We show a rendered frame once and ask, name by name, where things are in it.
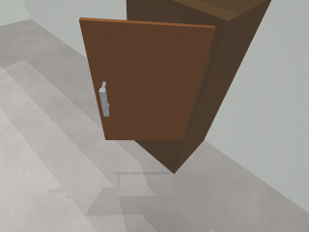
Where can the handle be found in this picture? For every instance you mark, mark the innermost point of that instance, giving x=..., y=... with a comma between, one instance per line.
x=103, y=100

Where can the cupboard door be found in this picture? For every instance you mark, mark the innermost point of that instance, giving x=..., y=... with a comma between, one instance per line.
x=152, y=71

